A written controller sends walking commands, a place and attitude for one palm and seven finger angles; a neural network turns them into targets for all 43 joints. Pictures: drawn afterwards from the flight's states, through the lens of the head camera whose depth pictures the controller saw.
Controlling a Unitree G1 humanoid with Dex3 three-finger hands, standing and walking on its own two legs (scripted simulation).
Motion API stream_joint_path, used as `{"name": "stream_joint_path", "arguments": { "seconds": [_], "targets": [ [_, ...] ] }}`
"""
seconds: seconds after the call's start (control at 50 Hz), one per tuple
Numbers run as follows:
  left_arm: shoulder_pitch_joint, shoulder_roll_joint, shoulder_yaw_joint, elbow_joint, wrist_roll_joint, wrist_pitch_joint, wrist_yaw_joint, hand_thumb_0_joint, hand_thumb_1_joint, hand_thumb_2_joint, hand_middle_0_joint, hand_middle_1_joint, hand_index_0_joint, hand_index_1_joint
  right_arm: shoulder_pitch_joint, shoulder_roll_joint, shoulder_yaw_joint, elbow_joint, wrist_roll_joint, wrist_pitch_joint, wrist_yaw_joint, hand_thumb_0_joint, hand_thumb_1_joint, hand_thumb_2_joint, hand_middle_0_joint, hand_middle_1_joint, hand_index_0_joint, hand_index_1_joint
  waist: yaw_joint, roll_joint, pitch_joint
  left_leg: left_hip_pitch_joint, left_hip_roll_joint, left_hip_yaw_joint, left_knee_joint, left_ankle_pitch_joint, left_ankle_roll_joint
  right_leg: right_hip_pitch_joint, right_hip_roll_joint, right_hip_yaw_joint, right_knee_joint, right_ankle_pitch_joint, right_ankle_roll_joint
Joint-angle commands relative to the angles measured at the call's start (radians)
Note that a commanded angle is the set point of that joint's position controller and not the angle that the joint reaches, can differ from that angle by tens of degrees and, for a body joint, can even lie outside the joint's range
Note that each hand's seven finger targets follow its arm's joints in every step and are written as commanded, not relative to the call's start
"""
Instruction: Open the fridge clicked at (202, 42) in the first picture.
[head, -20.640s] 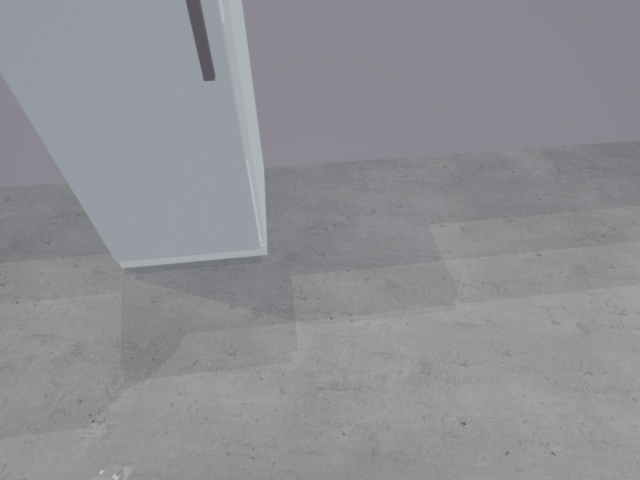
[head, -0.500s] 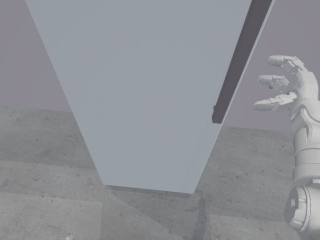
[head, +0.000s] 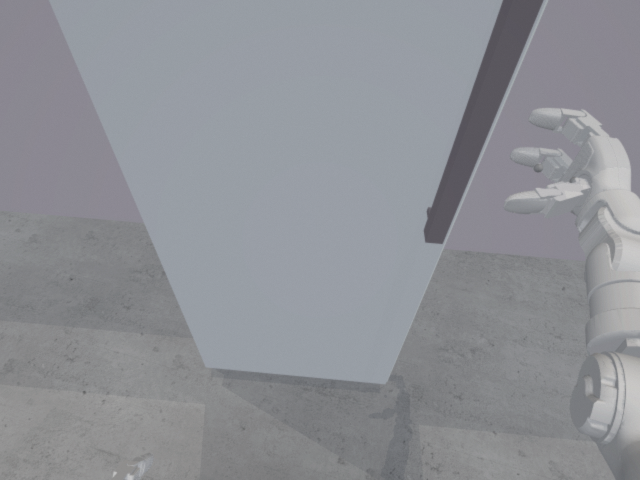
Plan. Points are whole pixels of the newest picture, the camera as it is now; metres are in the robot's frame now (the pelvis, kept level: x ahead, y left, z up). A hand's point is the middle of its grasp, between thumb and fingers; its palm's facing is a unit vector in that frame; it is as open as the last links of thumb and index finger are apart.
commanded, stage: feel for the door with the fingertips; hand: right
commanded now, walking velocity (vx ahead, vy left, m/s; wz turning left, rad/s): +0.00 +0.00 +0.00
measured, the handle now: (465, 133) +0.50 -0.12 +0.21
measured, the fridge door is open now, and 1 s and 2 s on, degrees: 0 0 0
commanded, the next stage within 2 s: slide the fingers in behind the handle in 0.78 s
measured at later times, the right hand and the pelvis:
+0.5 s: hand (502, 163) +0.45 -0.16 +0.20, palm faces +0.00 +1.00 +0.01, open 14.0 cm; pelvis +0.00 +0.00 +0.00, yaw +0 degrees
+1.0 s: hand (505, 157) +0.46 -0.16 +0.20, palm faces +0.01 +1.00 +0.00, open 13.7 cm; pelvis -0.01 +0.00 +0.00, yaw -1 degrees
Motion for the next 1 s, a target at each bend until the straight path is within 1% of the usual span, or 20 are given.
{"name": "stream_joint_path", "arguments": {
  "seconds": [0.0,0.04,0.06,0.12,0.18,0.22,0.24,0.32,0.36,0.42,0.44,0.48,0.54,0.58,0.64,0.68,0.78,0.84,0.88,0.98],
  "targets": [
    [-0.019,0.145,0.059,-0.120,-0.005,-0.050,0.012,0.000,0.900,0.900,-0.200,-0.300,-0.200,-0.300,-0.542,-0.227,-0.028,-0.303,0.023,-0.082,0.006,0.000,0.500,-0.300,0.300,1.200,0.300,1.200,0.001,-0.021,-0.301,-0.049,-0.019,-0.089,-0.064,0.345,-0.004,0.268,0.029,0.120,-0.013,0.206,-0.042],
    [-0.020,0.139,0.065,-0.121,-0.005,-0.059,0.009,0.000,0.900,0.900,-0.200,-0.300,-0.200,-0.300,-0.533,-0.159,0.012,-0.347,0.038,-0.087,0.002,0.000,0.500,-0.300,0.300,1.200,0.300,1.200,0.007,-0.010,-0.321,-0.056,-0.024,-0.081,-0.065,0.350,-0.003,0.303,0.024,0.120,-0.003,0.237,-0.045],
    [-0.020,0.145,0.064,-0.114,-0.005,-0.060,0.007,0.000,0.900,0.900,-0.200,-0.300,-0.200,-0.300,-0.521,-0.185,-0.013,-0.349,0.037,-0.079,-0.005,0.000,0.500,-0.300,0.300,1.200,0.300,1.200,-0.002,-0.016,-0.321,-0.060,-0.027,-0.083,-0.063,0.351,-0.002,0.307,0.023,0.129,-0.007,0.237,-0.042],
    [-0.020,0.144,0.064,-0.101,-0.005,-0.060,0.004,0.000,0.900,0.900,-0.200,-0.300,-0.200,-0.300,-0.513,-0.129,0.023,-0.308,0.032,-0.040,-0.021,0.000,0.500,-0.300,0.300,1.200,0.300,1.200,0.004,-0.022,-0.272,-0.099,-0.029,-0.073,-0.070,0.300,-0.001,0.290,0.024,0.133,-0.018,0.198,-0.037],
    [-0.018,0.143,0.064,-0.102,0.001,-0.058,0.000,0.000,0.900,0.900,-0.200,-0.300,-0.200,-0.300,-0.517,-0.178,-0.025,-0.320,0.020,-0.030,-0.057,0.000,0.500,-0.300,0.300,1.200,0.300,1.200,-0.011,0.005,-0.293,-0.062,-0.025,-0.080,-0.069,0.321,-0.003,0.266,0.029,0.126,-0.017,0.205,-0.042],
    [-0.024,0.135,0.061,-0.110,0.003,-0.058,-0.004,0.000,0.900,0.900,-0.200,-0.300,-0.200,-0.300,-0.491,-0.152,-0.014,-0.327,0.013,-0.029,-0.074,0.000,0.500,-0.300,0.300,1.200,0.300,1.200,-0.021,-0.003,-0.299,-0.051,-0.026,-0.077,-0.062,0.332,0.000,0.267,0.028,0.127,-0.021,0.220,-0.038],
    [-0.020,0.135,0.064,-0.110,0.005,-0.055,-0.004,0.000,0.900,0.900,-0.200,-0.300,-0.200,-0.300,-0.489,-0.143,-0.009,-0.331,0.016,-0.037,-0.083,0.000,0.500,-0.300,0.300,1.200,0.300,1.200,-0.015,0.051,-0.301,-0.025,-0.023,-0.075,-0.063,0.348,-0.004,0.256,0.027,0.118,-0.016,0.233,-0.043],
    [-0.033,0.130,0.060,-0.115,0.004,-0.051,-0.007,0.000,0.900,0.900,-0.200,-0.300,-0.200,-0.300,-0.511,-0.135,-0.003,-0.329,0.002,-0.036,-0.094,0.000,0.500,-0.300,0.300,1.200,0.300,1.200,-0.016,0.012,-0.290,-0.035,-0.023,-0.085,-0.061,0.350,-0.004,0.249,0.031,0.116,-0.021,0.212,-0.041],
    [-0.037,0.132,0.062,-0.120,0.005,-0.048,-0.007,0.000,0.900,0.900,-0.200,-0.300,-0.200,-0.300,-0.481,-0.166,-0.035,-0.336,0.000,-0.042,-0.100,0.000,0.500,-0.300,0.300,1.200,0.300,1.200,-0.028,0.043,-0.305,-0.005,-0.022,-0.088,-0.056,0.384,-0.005,0.241,0.030,0.110,-0.018,0.233,-0.045],
    [-0.040,0.125,0.059,-0.114,0.001,-0.041,-0.001,0.000,0.900,0.900,-0.200,-0.300,-0.200,-0.300,-0.534,-0.125,0.012,-0.320,-0.007,-0.035,-0.099,0.000,0.500,-0.300,0.300,1.200,0.300,1.200,-0.007,0.014,-0.273,-0.043,-0.024,-0.087,-0.064,0.356,-0.006,0.250,0.030,0.112,-0.019,0.210,-0.041],
    [-0.030,0.128,0.060,-0.109,0.004,-0.038,0.001,0.000,0.900,0.900,-0.200,-0.300,-0.200,-0.300,-0.536,-0.126,0.013,-0.291,-0.006,-0.036,-0.103,0.000,0.500,-0.300,0.300,1.200,0.300,1.200,0.002,0.048,-0.260,-0.045,-0.022,-0.085,-0.071,0.342,-0.009,0.240,0.027,0.110,-0.016,0.202,-0.046],
    [-0.033,0.126,0.061,-0.105,0.003,-0.042,0.002,0.000,0.900,0.900,-0.200,-0.300,-0.200,-0.300,-0.587,-0.125,0.014,-0.308,-0.010,-0.042,-0.105,0.000,0.500,-0.300,0.300,1.200,0.300,1.200,0.002,-0.013,-0.292,-0.061,-0.023,-0.090,-0.068,0.336,-0.005,0.268,0.032,0.115,-0.014,0.199,-0.042],
    [-0.009,0.132,0.063,-0.088,0.008,-0.044,0.007,0.000,0.900,0.900,-0.200,-0.300,-0.200,-0.300,-0.606,-0.126,0.018,-0.237,-0.004,-0.053,-0.100,0.000,0.500,-0.300,0.300,1.200,0.300,1.200,0.020,0.065,-0.284,-0.060,-0.023,-0.085,-0.071,0.327,-0.010,0.250,0.028,0.119,-0.010,0.190,-0.046],
    [-0.015,0.128,0.061,-0.091,0.008,-0.049,0.003,0.000,0.900,0.900,-0.200,-0.300,-0.200,-0.300,-0.636,-0.114,0.027,-0.261,-0.008,-0.068,-0.097,0.000,0.500,-0.300,0.300,1.200,0.300,1.200,0.012,-0.012,-0.325,-0.056,-0.022,-0.092,-0.057,0.362,-0.006,0.276,0.035,0.119,-0.006,0.218,-0.041],
    [0.001,0.131,0.065,-0.083,0.010,-0.052,0.001,0.000,0.900,0.900,-0.200,-0.300,-0.200,-0.300,-0.623,-0.100,0.033,-0.237,0.001,-0.084,-0.096,0.000,0.500,-0.300,0.300,1.200,0.300,1.200,0.023,0.065,-0.315,-0.048,-0.024,-0.085,-0.059,0.379,-0.010,0.266,0.031,0.118,0.002,0.237,-0.047],
    [-0.005,0.130,0.063,-0.078,0.007,-0.054,-0.001,0.000,0.900,0.900,-0.200,-0.300,-0.200,-0.300,-0.658,-0.081,0.052,-0.236,-0.001,-0.089,-0.091,0.000,0.500,-0.300,0.300,1.200,0.300,1.200,0.022,0.000,-0.302,-0.073,-0.024,-0.088,-0.056,0.367,-0.006,0.268,0.035,0.121,0.000,0.220,-0.042],
    [0.014,0.136,0.065,-0.061,0.011,-0.060,0.000,0.000,0.900,0.900,-0.200,-0.300,-0.200,-0.300,-0.673,-0.133,0.014,-0.192,-0.008,-0.106,-0.093,0.000,0.500,-0.300,0.300,1.200,0.300,1.200,0.021,0.013,-0.316,-0.076,-0.024,-0.090,-0.055,0.356,-0.007,0.261,0.034,0.125,0.003,0.213,-0.043],
    [0.030,0.140,0.064,-0.050,0.012,-0.066,0.003,0.000,0.900,0.900,-0.200,-0.300,-0.200,-0.300,-0.725,-0.104,0.052,-0.143,-0.004,-0.117,-0.090,0.000,0.500,-0.300,0.300,1.200,0.300,1.200,0.052,0.049,-0.262,-0.107,-0.023,-0.088,-0.068,0.299,-0.013,0.228,0.034,0.125,0.004,0.159,-0.048],
    [0.035,0.145,0.064,-0.044,0.012,-0.069,0.002,0.000,0.900,0.900,-0.200,-0.300,-0.200,-0.300,-0.731,-0.162,0.010,-0.113,-0.015,-0.119,-0.093,0.000,0.500,-0.300,0.300,1.200,0.300,1.200,0.041,0.018,-0.287,-0.107,-0.021,-0.097,-0.064,0.292,-0.012,0.221,0.037,0.129,0.001,0.145,-0.045],
    [0.029,0.139,0.067,-0.063,0.012,-0.083,-0.008,0.000,0.900,0.900,-0.200,-0.300,-0.200,-0.300,-0.674,-0.105,0.034,-0.188,-0.001,-0.154,-0.076,0.000,0.500,-0.300,0.300,1.200,0.300,1.200,0.017,-0.038,-0.361,-0.094,-0.028,-0.086,-0.046,0.325,-0.001,0.290,0.033,0.134,0.007,0.207,-0.036]
  ]
}}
